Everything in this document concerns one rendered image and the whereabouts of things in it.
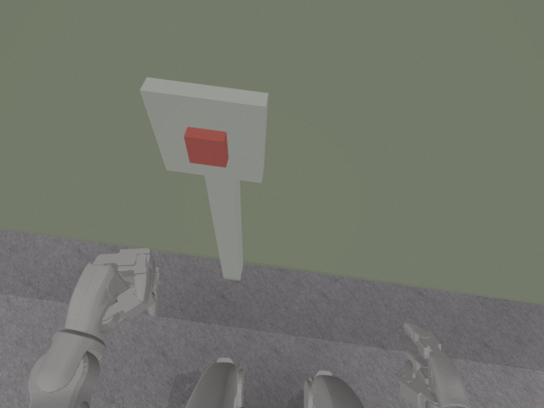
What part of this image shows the left robot forearm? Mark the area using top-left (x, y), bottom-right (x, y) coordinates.
top-left (28, 329), bottom-right (106, 408)

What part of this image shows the panel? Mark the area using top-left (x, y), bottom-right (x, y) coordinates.
top-left (139, 77), bottom-right (269, 281)

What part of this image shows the robot left shin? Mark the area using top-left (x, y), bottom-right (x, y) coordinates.
top-left (217, 357), bottom-right (234, 364)

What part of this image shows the robot left hand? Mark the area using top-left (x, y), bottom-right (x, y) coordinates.
top-left (65, 248), bottom-right (162, 340)

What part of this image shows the robot right hand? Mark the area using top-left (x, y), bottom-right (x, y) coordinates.
top-left (399, 321), bottom-right (470, 408)

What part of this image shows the button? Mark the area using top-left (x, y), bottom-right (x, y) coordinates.
top-left (184, 127), bottom-right (229, 167)

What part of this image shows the robot right thigh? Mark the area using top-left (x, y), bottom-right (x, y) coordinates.
top-left (303, 375), bottom-right (365, 408)

